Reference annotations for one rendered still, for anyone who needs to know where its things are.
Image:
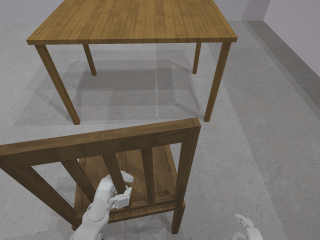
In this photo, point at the robot right hand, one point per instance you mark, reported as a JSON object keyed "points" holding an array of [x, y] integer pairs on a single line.
{"points": [[247, 226]]}

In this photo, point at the chair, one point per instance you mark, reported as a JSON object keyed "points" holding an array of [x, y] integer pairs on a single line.
{"points": [[142, 151]]}

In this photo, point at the left robot forearm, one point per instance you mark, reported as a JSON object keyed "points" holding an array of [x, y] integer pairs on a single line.
{"points": [[94, 222]]}

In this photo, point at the robot left hand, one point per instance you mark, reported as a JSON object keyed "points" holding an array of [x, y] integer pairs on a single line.
{"points": [[106, 190]]}

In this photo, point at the table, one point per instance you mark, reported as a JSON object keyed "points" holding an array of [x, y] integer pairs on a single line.
{"points": [[83, 22]]}

